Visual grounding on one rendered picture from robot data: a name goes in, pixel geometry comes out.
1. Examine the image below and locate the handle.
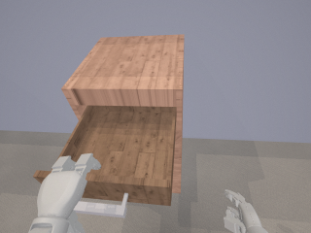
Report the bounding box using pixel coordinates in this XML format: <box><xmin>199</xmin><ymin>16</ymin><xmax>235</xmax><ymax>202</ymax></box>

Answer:
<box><xmin>73</xmin><ymin>192</ymin><xmax>128</xmax><ymax>218</ymax></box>

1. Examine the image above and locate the drawer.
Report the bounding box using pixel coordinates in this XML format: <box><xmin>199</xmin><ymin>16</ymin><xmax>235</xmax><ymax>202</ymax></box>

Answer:
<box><xmin>33</xmin><ymin>105</ymin><xmax>177</xmax><ymax>206</ymax></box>

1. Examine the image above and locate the cabinet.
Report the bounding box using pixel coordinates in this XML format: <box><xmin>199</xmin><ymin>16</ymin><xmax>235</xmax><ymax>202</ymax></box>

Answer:
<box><xmin>61</xmin><ymin>34</ymin><xmax>185</xmax><ymax>194</ymax></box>

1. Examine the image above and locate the robot left hand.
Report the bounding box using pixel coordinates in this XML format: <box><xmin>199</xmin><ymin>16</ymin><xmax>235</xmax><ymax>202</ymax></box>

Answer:
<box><xmin>37</xmin><ymin>153</ymin><xmax>101</xmax><ymax>233</ymax></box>

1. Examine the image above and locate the robot right hand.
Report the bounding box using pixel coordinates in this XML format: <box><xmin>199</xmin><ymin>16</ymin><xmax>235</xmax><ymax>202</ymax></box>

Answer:
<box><xmin>224</xmin><ymin>189</ymin><xmax>262</xmax><ymax>233</ymax></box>

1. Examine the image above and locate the robot left forearm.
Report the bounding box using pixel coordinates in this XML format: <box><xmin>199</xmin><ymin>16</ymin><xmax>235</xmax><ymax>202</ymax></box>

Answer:
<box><xmin>28</xmin><ymin>216</ymin><xmax>70</xmax><ymax>233</ymax></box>

